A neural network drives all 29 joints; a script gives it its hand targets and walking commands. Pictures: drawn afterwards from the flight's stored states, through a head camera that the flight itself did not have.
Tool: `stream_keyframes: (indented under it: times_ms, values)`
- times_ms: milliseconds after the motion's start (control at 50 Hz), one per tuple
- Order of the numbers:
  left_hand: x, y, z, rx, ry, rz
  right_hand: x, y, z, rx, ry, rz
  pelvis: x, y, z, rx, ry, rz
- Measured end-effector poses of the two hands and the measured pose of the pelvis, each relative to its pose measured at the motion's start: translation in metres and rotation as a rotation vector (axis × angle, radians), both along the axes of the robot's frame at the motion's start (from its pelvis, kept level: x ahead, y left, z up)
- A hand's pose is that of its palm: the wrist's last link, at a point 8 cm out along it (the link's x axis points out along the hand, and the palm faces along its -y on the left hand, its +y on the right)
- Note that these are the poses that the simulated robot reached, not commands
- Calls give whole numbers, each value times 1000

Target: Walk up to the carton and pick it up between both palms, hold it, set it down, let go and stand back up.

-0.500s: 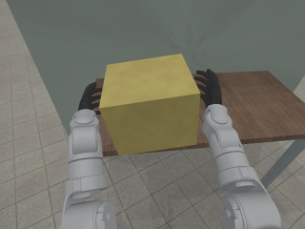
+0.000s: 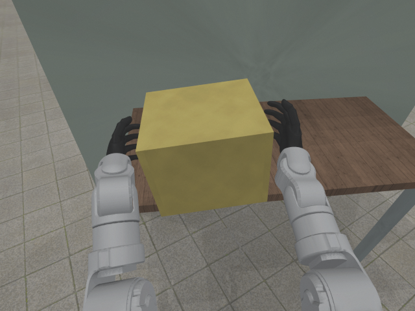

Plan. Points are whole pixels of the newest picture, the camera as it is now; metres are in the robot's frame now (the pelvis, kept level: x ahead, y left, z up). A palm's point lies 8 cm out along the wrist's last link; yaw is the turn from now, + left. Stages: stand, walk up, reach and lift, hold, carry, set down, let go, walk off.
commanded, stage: hold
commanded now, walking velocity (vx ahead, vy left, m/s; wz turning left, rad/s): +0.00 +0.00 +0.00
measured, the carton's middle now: (205, 145) +0.44 -0.01 +0.11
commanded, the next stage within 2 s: none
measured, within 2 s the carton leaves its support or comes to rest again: neither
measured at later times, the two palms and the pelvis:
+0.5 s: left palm (111, 158) +0.35 +0.17 +0.16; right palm (282, 138) +0.36 -0.15 +0.19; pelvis +0.01 +0.00 +0.00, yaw +0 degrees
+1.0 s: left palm (117, 150) +0.36 +0.16 +0.17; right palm (289, 133) +0.36 -0.16 +0.20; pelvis +0.01 +0.00 +0.00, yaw +0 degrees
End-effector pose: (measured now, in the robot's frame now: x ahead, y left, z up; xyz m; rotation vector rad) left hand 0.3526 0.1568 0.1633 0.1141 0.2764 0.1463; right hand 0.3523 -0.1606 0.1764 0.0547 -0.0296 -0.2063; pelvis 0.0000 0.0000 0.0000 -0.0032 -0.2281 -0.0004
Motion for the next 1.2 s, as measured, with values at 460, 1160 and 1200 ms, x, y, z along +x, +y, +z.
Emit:
stream_keyframes:
  times_ms: [460, 1160, 1200]
  values:
    - [2, 13, 1, -26, -13, 11, 4, 13, 13, -35, -12, 22, 9, -2, 0, -1, -27, 4]
    - [-2, 14, 3, -22, -6, 16, 3, 14, 11, -15, -5, 29, 4, -2, 0, -1, -22, 7]
    - [-3, 14, 1, -17, 5, 16, 2, 14, 6, -8, 6, 29, 1, 0, 0, -1, -18, 10]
